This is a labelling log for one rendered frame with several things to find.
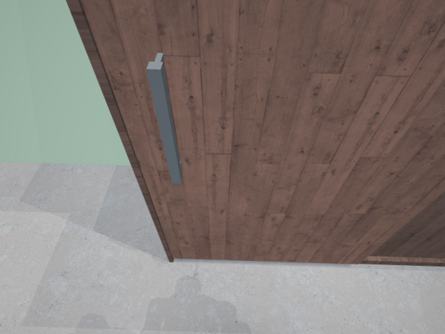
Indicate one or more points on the wardrobe door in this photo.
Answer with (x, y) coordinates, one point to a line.
(307, 130)
(422, 236)

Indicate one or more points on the handle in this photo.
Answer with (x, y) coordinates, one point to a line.
(158, 85)

